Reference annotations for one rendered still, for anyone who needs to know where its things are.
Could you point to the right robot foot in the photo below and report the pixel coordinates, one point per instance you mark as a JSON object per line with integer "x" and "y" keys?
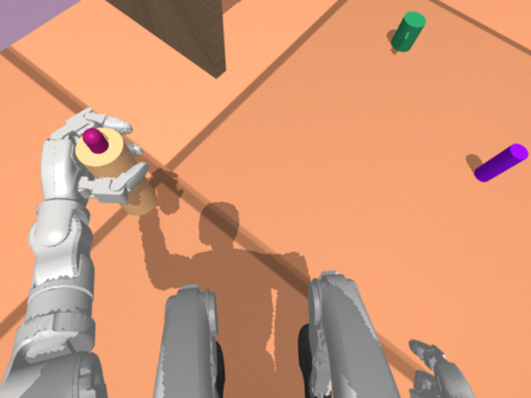
{"x": 305, "y": 360}

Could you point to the left robot hand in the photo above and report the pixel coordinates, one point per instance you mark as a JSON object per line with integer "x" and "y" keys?
{"x": 64, "y": 176}

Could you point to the left robot arm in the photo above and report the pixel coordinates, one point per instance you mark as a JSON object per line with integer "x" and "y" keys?
{"x": 51, "y": 355}

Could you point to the right robot hand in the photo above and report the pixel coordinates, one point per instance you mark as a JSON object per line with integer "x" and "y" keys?
{"x": 448, "y": 382}

